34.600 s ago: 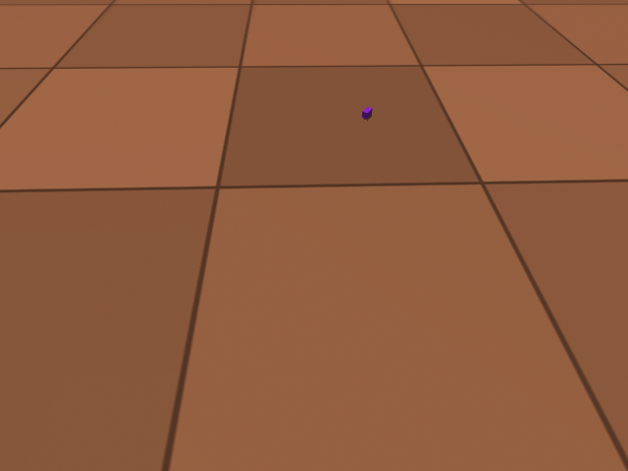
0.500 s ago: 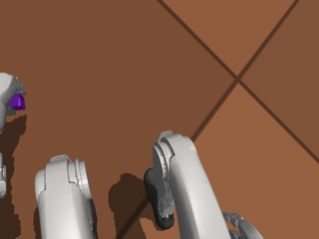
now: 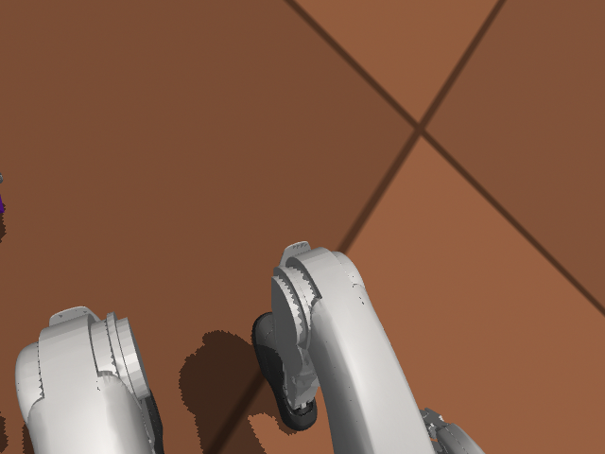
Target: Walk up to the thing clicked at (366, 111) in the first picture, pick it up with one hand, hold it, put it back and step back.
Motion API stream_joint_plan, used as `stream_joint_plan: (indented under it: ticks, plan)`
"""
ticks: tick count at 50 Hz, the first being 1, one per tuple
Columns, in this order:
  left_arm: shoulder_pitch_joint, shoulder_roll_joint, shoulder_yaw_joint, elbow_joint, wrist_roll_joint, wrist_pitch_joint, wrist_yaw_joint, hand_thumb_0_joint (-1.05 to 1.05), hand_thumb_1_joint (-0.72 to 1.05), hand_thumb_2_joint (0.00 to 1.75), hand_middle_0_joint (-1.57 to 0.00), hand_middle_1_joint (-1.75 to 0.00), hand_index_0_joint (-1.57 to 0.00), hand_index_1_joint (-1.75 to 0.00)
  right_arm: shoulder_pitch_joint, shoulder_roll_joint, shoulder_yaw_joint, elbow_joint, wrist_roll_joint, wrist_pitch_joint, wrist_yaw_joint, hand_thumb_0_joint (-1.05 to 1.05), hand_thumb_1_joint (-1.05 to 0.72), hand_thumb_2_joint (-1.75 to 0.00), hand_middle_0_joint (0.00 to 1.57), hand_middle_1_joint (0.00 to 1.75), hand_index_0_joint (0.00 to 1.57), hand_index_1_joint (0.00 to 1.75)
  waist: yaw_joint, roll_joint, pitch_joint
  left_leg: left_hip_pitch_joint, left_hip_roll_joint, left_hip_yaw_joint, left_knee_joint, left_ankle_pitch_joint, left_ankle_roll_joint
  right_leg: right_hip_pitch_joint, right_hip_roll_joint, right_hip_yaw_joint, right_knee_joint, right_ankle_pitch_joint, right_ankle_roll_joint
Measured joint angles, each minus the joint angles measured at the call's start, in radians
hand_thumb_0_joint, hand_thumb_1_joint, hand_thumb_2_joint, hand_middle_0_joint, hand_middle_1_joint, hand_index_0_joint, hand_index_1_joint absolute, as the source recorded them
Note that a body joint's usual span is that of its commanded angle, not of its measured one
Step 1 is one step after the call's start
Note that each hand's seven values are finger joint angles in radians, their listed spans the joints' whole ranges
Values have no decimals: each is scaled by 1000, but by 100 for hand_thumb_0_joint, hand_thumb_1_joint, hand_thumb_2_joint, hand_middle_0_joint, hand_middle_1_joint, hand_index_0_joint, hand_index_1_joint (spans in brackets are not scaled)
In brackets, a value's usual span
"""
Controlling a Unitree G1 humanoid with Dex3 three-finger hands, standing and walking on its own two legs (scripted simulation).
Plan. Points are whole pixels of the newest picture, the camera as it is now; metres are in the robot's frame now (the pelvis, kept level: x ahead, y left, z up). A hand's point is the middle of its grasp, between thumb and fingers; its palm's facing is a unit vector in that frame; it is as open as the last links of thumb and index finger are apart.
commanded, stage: rest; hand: left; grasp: from above
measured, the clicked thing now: out of the picture +0.48 +0.29 -0.24
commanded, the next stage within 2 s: open in 1.20 s
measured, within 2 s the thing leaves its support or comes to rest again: rests again in 0.82 s
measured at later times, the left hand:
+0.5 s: hand out of the picture +0.46 +0.28 -0.24, palm faces -0.46 -0.10 -0.88, open 6.3 cm
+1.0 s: hand out of the picture +0.47 +0.28 -0.25, palm faces -0.46 -0.10 -0.88, open 6.3 cm
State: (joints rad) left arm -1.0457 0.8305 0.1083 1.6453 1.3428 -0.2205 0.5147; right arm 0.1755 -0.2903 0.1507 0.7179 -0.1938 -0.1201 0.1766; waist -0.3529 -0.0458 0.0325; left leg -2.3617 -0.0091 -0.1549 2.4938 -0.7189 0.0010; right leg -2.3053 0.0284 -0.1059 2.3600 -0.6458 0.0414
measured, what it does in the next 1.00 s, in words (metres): stands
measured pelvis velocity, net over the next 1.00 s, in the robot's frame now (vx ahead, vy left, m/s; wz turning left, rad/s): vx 0.00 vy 0.00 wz -0.06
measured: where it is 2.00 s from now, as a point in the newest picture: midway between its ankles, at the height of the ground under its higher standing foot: (223, 425)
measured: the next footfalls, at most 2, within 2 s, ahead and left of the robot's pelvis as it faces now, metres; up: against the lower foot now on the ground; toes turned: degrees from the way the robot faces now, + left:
none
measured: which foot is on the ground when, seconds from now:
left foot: down 0.00-1.00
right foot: down 0.00-1.00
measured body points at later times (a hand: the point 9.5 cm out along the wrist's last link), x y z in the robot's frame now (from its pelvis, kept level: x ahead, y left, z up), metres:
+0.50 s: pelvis +0.00 +0.00 -0.01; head +0.27 +0.10 +0.34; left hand +0.48 +0.29 -0.19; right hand +0.02 -0.27 -0.07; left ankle +0.06 +0.12 -0.28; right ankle +0.11 -0.12 -0.28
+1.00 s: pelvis +0.00 +0.00 -0.01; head +0.28 +0.11 +0.32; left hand +0.49 +0.28 -0.20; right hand +0.02 -0.25 -0.07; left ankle +0.06 +0.12 -0.28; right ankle +0.11 -0.12 -0.28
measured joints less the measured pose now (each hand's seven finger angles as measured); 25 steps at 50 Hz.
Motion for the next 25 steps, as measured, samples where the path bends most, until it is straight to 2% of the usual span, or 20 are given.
stream_joint_plan:
  ticks: [4, 8, 13, 18, 25]
  plan:
    - [3, 25, 38, 18, 9, -8, 13, -1, 54, 0, -109, -1, -111, 0, -3, -8, 12, -10, -12, -8, 8, 0, -90, -90, 20, 30, 20, 30, -12, -10, 19, 1, -1, -10, 14, -1, -3, 2, 1, -8, 9, 2, 0]
    - [-2, 57, 52, 35, 22, -17, 19, -1, 54, 0, -109, -1, -111, 0, -7, -22, 22, -18, -27, -19, 16, 0, -90, -90, 20, 30, 20, 30, -22, -23, 42, -1, -1, -22, 31, 0, -6, 2, 4, -18, 19, 8, -1]
    - [5, 80, 58, 29, 27, -28, 33, -1, 54, 0, -109, -1, -111, 0, -10, -38, 27, -17, -40, -29, 21, 0, -90, -90, 20, 30, 20, 30, -23, -29, 60, -5, 0, -34, 46, 0, -6, 0, 8, -28, 24, 14, 1]
    - [8, 85, 38, 43, 25, -26, 45, -1, 54, 0, -109, -1, -111, 0, -11, -41, 37, -9, -51, -33, 28, 0, -90, -90, 20, 30, 20, 30, -23, -34, 58, -2, 3, -38, 49, -9, -4, 4, 11, -31, 23, 10, 4]
    - [-3, 103, 34, 70, 21, -29, 65, -1, 54, 0, -109, -1, -111, 0, -21, -40, 58, -18, -56, -49, 35, 0, -91, -90, 20, 30, 20, 30, -32, -46, 64, 0, 2, -51, 58, -11, -1, 15, 13, -42, 18, 10, 7]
